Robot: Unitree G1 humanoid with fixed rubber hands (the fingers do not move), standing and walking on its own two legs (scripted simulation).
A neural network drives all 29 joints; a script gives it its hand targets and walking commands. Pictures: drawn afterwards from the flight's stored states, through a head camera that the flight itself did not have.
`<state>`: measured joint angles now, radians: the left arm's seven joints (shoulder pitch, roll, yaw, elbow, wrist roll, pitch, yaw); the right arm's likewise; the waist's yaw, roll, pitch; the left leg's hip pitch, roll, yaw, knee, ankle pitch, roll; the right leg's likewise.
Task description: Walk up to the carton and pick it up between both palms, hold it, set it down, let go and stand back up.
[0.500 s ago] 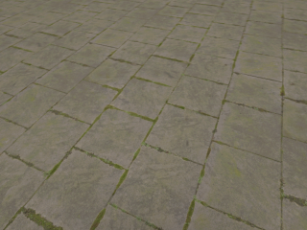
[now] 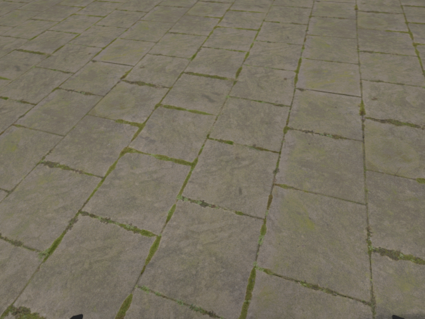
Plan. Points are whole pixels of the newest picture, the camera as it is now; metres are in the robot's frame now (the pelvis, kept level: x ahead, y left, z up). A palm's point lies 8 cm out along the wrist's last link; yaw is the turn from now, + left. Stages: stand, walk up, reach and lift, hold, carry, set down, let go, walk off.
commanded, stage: walk up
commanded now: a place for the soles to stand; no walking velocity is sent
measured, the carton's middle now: out of the picture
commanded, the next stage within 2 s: none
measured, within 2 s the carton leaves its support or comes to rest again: neither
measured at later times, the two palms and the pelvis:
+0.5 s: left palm (160, 273) +0.24 +0.16 -0.10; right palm out of the picture +0.02 -0.45 -0.05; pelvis +0.04 -0.10 +0.00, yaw -20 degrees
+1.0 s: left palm (307, 199) +0.41 -0.17 -0.07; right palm out of the picture -0.15 -0.51 -0.13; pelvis +0.07 -0.25 -0.02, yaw -46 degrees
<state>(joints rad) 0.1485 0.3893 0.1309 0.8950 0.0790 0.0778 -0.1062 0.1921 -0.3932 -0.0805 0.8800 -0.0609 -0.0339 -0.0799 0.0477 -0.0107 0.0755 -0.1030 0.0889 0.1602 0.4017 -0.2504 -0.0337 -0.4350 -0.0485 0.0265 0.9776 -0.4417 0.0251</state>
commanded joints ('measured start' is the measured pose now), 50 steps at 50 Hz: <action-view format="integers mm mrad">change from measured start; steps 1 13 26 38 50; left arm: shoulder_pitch -45 -49 1 -195 144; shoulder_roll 117 264 260 171 337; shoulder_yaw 35 45 40 -15 29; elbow -152 -247 -180 -254 -160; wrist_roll -24 -37 -8 -19 -61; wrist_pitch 1 1 19 12 -15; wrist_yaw -51 3 -36 -91 -9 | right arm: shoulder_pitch -44 137 16 210 60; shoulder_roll -281 -257 -211 -296 -239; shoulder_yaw -75 -37 -44 -73 -51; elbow -142 -149 -225 -233 -309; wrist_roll -2 47 -6 -7 43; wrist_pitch -27 -12 -52 -41 -15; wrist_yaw -4 34 -5 9 56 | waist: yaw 2 -14 30 -111 128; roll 124 -164 50 133 -295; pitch -47 -124 65 13 -220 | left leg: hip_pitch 61 -307 -200 91 -635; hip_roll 257 -72 313 303 -4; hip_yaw -94 -106 -344 -5 -84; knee -61 585 -310 -195 867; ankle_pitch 231 -251 -335 -78 -455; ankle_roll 223 33 139 219 70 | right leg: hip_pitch -65 223 -162 -291 627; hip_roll -130 -110 2 -114 -247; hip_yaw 63 313 190 -36 547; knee -184 -724 128 -141 -685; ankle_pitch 136 202 102 244 347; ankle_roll -20 -250 31 17 -384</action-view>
